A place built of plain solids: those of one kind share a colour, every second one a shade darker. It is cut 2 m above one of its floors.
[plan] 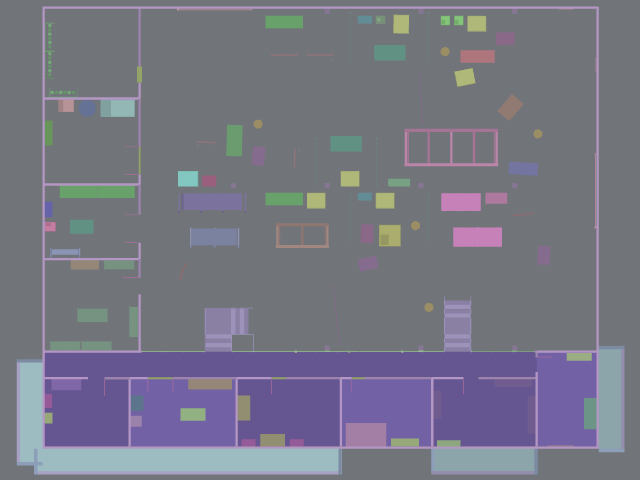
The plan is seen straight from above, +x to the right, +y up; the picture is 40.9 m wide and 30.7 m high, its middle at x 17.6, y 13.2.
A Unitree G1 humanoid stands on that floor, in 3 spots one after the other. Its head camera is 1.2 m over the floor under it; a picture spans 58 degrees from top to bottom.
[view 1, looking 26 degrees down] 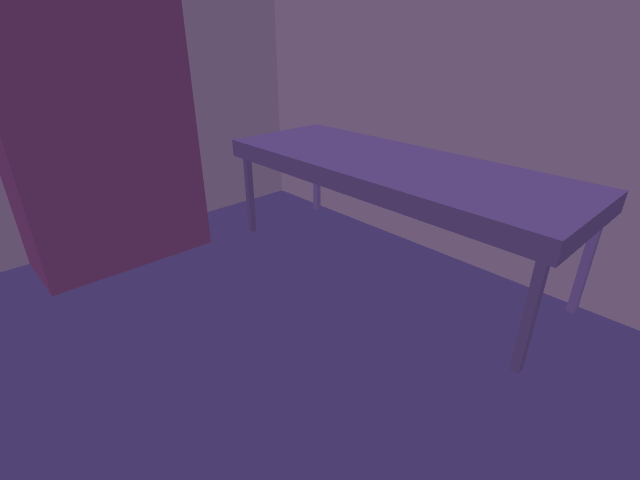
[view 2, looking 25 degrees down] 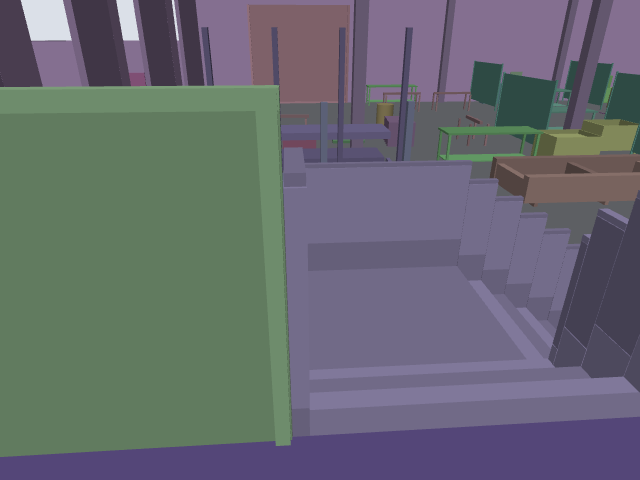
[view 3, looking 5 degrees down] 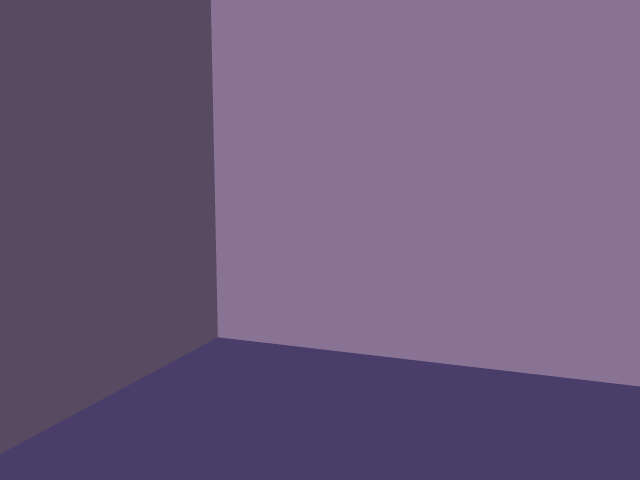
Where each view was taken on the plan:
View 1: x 2.70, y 2.20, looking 137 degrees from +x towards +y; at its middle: level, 2.74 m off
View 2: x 10.25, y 5.03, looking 86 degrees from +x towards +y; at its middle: flightparts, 4.17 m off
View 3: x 15.60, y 2.20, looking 19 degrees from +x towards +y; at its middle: wall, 3.47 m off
